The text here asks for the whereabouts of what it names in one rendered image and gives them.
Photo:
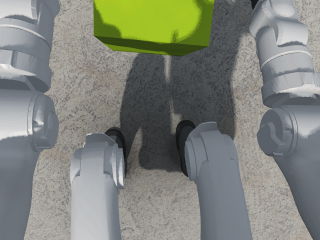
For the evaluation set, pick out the right robot upper arm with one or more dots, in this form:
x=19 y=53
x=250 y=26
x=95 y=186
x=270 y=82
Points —
x=291 y=135

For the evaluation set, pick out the robot left foot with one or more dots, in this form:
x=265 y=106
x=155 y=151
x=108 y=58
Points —
x=118 y=137

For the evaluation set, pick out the left robot upper arm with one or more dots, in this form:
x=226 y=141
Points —
x=28 y=125

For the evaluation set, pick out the right robot forearm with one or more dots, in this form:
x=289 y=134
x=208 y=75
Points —
x=284 y=56

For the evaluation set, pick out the left robot forearm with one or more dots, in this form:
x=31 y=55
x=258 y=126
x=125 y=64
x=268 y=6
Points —
x=26 y=37

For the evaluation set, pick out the robot right shin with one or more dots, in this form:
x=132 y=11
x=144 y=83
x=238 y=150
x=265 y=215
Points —
x=212 y=126

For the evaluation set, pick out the carton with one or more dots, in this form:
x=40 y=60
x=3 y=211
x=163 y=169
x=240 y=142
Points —
x=161 y=27

